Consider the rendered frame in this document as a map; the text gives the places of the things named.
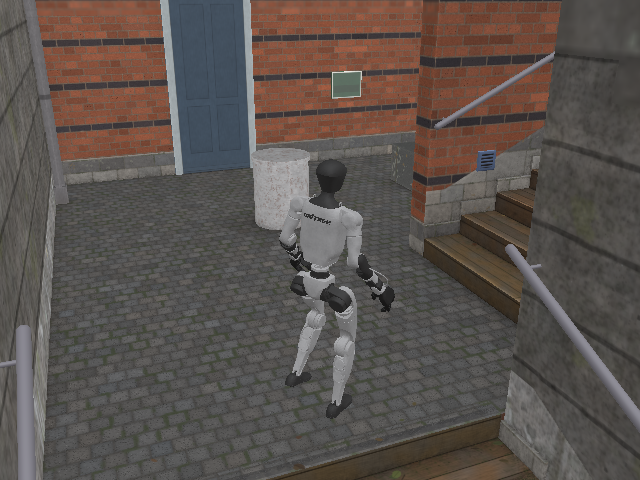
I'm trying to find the robot left foot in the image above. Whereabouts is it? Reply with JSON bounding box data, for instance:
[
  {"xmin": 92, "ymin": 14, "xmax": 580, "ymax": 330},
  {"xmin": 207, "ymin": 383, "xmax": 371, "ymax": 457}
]
[{"xmin": 285, "ymin": 371, "xmax": 312, "ymax": 387}]

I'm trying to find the right robot upper arm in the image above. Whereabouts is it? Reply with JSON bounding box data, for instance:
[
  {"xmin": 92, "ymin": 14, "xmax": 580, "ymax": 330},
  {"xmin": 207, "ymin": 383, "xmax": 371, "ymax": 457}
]
[{"xmin": 341, "ymin": 208, "xmax": 364, "ymax": 268}]

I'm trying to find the left robot hand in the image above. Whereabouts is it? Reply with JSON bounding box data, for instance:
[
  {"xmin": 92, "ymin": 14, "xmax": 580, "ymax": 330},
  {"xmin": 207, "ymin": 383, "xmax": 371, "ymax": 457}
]
[{"xmin": 289, "ymin": 251, "xmax": 312, "ymax": 272}]

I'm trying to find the robot left forearm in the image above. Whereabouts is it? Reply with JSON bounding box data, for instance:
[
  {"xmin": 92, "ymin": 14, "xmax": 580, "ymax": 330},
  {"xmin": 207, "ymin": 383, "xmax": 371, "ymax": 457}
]
[{"xmin": 279, "ymin": 233, "xmax": 301, "ymax": 261}]

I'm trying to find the left robot upper arm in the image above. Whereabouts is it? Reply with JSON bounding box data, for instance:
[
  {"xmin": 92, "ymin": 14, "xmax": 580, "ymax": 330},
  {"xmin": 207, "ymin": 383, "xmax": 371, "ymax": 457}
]
[{"xmin": 279, "ymin": 196, "xmax": 311, "ymax": 246}]

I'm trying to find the robot foot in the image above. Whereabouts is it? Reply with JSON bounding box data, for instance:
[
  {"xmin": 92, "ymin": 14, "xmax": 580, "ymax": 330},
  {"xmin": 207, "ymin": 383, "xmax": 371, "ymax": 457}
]
[
  {"xmin": 326, "ymin": 394, "xmax": 352, "ymax": 419},
  {"xmin": 285, "ymin": 371, "xmax": 312, "ymax": 387}
]

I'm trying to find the robot right forearm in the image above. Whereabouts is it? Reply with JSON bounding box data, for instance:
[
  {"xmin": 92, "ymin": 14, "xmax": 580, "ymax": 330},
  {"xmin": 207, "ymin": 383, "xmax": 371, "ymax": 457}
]
[{"xmin": 356, "ymin": 254, "xmax": 386, "ymax": 295}]

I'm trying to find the right robot hand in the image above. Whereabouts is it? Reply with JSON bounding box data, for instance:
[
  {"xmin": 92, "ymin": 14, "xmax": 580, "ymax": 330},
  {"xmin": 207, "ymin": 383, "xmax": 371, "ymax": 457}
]
[{"xmin": 371, "ymin": 286, "xmax": 395, "ymax": 312}]

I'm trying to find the robot right foot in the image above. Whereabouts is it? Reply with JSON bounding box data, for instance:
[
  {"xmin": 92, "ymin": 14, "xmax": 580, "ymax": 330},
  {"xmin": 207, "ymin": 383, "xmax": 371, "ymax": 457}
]
[{"xmin": 326, "ymin": 394, "xmax": 352, "ymax": 419}]

